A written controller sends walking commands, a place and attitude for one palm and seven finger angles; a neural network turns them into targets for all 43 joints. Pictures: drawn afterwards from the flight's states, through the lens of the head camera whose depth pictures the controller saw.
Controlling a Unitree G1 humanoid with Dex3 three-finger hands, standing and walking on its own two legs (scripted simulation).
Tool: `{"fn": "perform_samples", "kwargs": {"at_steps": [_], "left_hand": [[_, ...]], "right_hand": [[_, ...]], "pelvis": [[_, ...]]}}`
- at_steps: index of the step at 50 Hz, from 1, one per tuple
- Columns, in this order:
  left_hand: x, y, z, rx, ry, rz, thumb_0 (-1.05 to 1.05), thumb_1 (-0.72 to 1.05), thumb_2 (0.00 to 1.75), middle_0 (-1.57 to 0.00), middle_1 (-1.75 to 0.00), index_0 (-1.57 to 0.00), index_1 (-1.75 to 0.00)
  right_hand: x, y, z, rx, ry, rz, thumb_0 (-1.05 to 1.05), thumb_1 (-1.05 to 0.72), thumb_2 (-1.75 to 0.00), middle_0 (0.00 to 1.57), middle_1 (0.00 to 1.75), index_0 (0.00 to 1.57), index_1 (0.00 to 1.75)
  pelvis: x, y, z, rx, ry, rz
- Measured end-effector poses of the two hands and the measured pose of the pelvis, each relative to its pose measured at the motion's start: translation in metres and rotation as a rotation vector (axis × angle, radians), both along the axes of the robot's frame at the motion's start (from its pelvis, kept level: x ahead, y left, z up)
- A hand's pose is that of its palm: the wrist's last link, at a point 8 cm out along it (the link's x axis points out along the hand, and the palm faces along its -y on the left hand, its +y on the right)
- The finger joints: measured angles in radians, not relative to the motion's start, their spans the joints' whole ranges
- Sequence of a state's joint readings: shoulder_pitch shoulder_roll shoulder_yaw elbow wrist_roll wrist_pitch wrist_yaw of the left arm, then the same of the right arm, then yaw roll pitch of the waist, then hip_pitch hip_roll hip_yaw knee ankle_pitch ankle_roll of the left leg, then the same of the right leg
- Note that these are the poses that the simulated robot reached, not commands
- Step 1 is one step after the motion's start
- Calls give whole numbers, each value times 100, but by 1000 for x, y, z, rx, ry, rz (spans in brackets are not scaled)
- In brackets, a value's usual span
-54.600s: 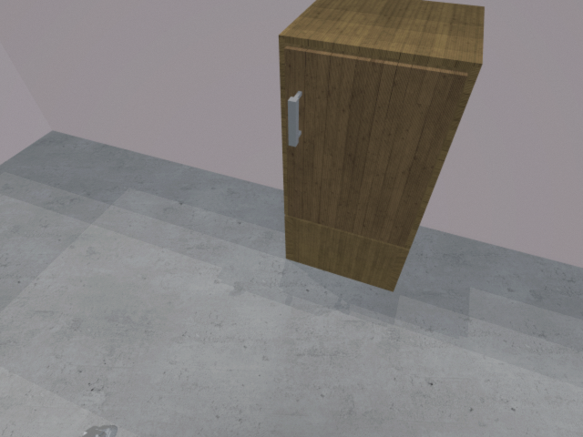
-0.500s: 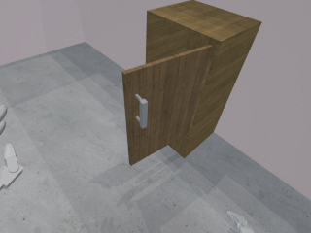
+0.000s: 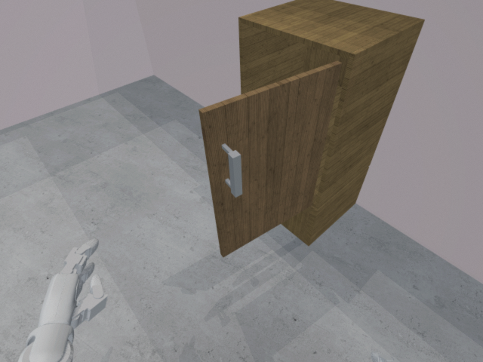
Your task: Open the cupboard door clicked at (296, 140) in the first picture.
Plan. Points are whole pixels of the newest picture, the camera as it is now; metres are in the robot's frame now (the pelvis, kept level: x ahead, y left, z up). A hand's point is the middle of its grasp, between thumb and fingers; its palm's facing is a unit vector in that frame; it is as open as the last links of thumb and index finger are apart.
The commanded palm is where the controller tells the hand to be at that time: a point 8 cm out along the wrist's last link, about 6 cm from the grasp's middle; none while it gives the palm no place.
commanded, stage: let the arm hang, fingers relaxed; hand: left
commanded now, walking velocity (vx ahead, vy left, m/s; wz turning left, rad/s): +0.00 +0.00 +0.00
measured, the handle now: (231, 170) +0.57 +0.06 -0.02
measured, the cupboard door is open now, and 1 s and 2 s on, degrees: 82 82 82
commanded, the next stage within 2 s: look to check the result in 0.98 s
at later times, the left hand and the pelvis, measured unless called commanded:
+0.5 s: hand out of the picture -0.05 +0.19 -0.15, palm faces +0.01 -0.98 -0.22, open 7.3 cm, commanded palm none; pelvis -0.01 +0.01 +0.02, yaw -1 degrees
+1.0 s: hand out of the picture -0.02 +0.16 -0.16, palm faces +0.01 -0.99 -0.15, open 7.4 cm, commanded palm none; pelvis -0.01 +0.01 +0.02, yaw -1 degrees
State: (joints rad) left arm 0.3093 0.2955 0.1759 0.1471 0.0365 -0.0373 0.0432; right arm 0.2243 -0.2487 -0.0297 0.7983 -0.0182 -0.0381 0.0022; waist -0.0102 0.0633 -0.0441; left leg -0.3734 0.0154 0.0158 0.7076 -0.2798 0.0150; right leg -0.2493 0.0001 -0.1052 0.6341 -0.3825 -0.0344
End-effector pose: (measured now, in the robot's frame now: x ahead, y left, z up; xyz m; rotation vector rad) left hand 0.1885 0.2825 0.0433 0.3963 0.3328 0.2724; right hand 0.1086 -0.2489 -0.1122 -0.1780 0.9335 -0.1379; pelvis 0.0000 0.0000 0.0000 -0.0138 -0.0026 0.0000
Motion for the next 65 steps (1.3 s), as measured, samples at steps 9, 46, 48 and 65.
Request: {"fn": "perform_samples", "kwargs": {"at_steps": [9, 46, 48, 65], "left_hand": [[-119, -66, -174, -391, 770, 134, -5, 100, 90, -20, -30, -20, -30], [-213, -75, -174, -375, 1067, 146, 1, 91, 90, -20, -30, -20, -30], [-214, -74, -173, -372, 1067, 150, 1, 91, 90, -20, -30, -20, -30], [-220, -72, -170, -359, 1088, 172, 0, 90, 90, -19, -30, -20, -30]], "right_hand": [[-54, 11, -1, -43, 277, -22, 1, -91, -90, 20, 30, 20, 30], [-148, 58, -20, 90, 512, -116, 0, -91, -90, 20, 30, 20, 30], [-149, 58, -19, 91, 516, -118, 0, -91, -90, 20, 30, 20, 30], [-141, 52, -20, 89, 513, -112, 0, -91, -90, 20, 30, 20, 30]], "pelvis": [[0, 0, 9, 8, -23, 9], [-10, 8, 19, 16, -35, -24], [-10, 7, 19, 16, -34, -23], [-6, 4, 20, 17, -34, -23]]}}
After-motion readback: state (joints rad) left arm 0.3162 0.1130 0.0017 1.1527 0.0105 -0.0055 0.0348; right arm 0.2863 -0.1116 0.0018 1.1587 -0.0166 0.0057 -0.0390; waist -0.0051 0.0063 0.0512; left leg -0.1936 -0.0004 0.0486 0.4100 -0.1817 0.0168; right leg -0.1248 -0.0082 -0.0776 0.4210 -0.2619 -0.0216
